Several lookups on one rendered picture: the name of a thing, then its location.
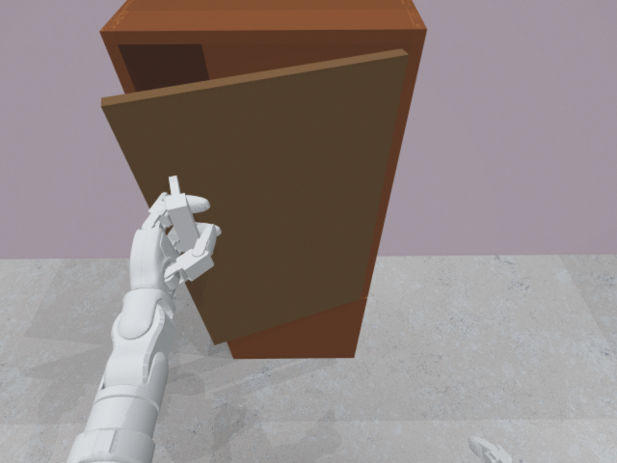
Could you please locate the cupboard door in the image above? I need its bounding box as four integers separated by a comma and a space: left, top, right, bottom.
101, 48, 409, 345

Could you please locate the left robot hand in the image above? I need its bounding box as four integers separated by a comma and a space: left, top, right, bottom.
129, 192, 222, 299

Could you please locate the left robot forearm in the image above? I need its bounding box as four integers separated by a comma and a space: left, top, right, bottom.
66, 287, 176, 463

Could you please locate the handle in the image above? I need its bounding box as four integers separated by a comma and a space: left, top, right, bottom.
166, 176, 201, 252

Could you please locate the right robot hand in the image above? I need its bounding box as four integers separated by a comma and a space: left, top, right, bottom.
469, 436, 512, 463

